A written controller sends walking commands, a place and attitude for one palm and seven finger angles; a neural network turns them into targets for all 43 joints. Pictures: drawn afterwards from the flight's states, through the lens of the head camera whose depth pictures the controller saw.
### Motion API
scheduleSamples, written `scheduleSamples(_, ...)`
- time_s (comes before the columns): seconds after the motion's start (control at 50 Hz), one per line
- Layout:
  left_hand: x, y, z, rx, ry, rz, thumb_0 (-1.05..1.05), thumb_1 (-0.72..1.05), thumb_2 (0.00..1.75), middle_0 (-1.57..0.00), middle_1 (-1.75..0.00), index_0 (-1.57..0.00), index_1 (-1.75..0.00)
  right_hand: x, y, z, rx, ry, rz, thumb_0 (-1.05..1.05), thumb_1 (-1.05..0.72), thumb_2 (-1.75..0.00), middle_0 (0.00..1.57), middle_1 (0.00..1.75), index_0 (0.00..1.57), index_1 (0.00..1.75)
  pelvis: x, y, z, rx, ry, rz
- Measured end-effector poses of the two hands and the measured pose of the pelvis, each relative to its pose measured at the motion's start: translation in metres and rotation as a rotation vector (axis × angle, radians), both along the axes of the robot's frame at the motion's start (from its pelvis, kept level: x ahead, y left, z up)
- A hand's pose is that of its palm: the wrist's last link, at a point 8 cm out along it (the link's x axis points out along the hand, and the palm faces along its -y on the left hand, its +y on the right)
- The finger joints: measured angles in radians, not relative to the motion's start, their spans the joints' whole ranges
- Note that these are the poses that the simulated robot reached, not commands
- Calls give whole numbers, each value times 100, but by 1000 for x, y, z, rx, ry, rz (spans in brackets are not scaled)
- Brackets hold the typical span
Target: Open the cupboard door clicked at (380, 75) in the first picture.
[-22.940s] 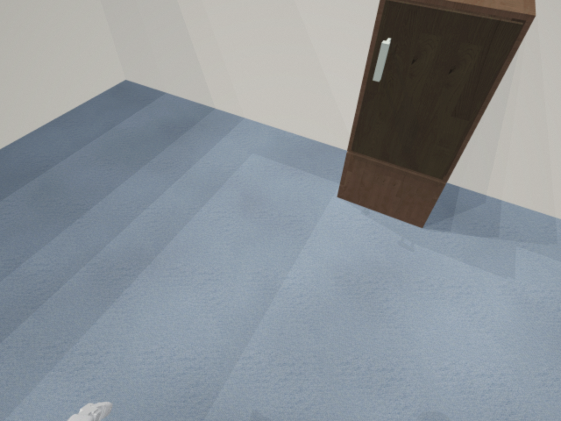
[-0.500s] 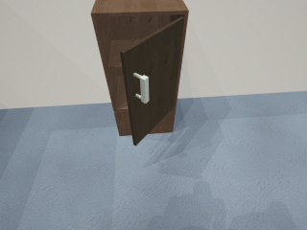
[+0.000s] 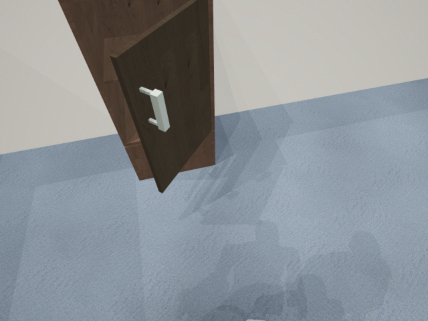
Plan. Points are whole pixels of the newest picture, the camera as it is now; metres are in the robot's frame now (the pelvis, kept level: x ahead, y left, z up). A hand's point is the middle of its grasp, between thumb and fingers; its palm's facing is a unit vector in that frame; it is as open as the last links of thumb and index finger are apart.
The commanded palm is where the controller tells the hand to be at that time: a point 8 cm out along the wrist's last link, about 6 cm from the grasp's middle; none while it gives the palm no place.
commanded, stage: walk to a spot facing it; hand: left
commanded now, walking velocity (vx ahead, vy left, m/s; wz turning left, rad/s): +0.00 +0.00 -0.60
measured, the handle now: (154, 109) +0.62 +0.21 -0.01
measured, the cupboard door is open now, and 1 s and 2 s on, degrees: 47 47 47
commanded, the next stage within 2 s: none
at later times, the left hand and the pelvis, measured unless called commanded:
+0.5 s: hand out of the picture +0.10 +0.13 -0.15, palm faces -0.18 -0.95 -0.26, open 7.3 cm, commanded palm none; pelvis +0.02 -0.05 +0.01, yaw -17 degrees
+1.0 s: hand (170, 270) +0.24 +0.12 -0.15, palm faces -0.53 -0.81 -0.26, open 7.3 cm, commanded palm none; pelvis +0.04 -0.02 +0.01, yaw -37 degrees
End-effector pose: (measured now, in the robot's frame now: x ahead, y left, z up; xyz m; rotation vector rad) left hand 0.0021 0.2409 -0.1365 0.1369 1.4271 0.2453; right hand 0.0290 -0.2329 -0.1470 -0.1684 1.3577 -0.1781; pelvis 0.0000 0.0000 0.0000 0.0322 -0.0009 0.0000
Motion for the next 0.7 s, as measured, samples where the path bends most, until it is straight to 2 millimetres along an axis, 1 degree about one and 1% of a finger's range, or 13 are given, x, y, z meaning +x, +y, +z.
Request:
scheduleSamples(0.08, 38, 0, 12, 52, -66, -71, 0, 91, 90, -20, -30, -20, -30, 1, -17, -9, 18, -24, -23, 1, -90, -90, 20, 30, 20, 30, 1, -12, -2, 2, -3, -51)
scheduleSamples(0.14, 62, -6, 13, 96, -127, -127, 0, 91, 90, -20, -30, -20, -30, 5, -34, -21, 37, -45, -59, 1, -90, -90, 20, 30, 21, 30, 4, -28, -11, 11, -2, -90)
scheduleSamples(0.16, 67, -9, 14, 104, -137, -139, 0, 91, 90, -20, -30, -20, -30, 7, -39, -21, 39, -48, -70, 1, -90, -90, 20, 30, 20, 30, 3, -32, -12, 8, -5, -98)
scheduleSamples(0.2, 75, -17, 18, 108, -146, -157, 0, 91, 90, -20, -30, -20, -30, 13, -49, -17, 38, -61, -88, 1, -90, -90, 20, 30, 20, 30, 3, -38, -8, 6, -10, -113)
scheduleSamples(0.28, 83, -35, 24, 93, -132, -203, 0, 91, 90, -20, -30, -20, -30, 28, -66, 1, 20, -124, -125, 1, -91, -90, 20, 30, 20, 30, 4, -47, 3, 17, -1, -172)
scheduleSamples(0.4, 91, -58, 24, 45, -106, -267, 0, 91, 90, -20, -30, -20, -30, 46, -83, 20, -15, -218, -183, 1, -91, -90, 20, 30, 20, 30, 10, -52, 11, 16, 13, -250)
scheduleSamples(0.48, 98, -65, 21, 17, -102, -297, 0, 91, 90, -20, -30, -21, -30, 50, -87, 27, -38, -245, -213, 1, -91, -90, 20, 30, 20, 30, 14, -51, 12, 9, 17, -294)
scheduleSamples(0.54, 104, -64, 19, 3, -94, -323, 0, 91, 90, -20, -30, -21, -30, 49, -86, 32, -51, -255, -235, 1, -90, -90, 20, 30, 20, 30, 17, -47, 12, 6, 20, -325)
scheduleSamples(0.62, 115, -56, 15, -5, -81, -362, 0, 91, 90, -20, -30, -21, -30, 46, -78, 37, -64, -261, -269, 1, -90, -90, 20, 30, 20, 30, 22, -39, 12, 3, 28, -367)
scheduleSamples(0.7, 134, -41, 9, -6, -70, -406, 0, 91, 90, -20, -30, -21, -30, 38, -65, 40, -83, -261, -312, 1, -90, -90, 20, 30, 20, 30, 30, -26, 10, -5, 42, -410)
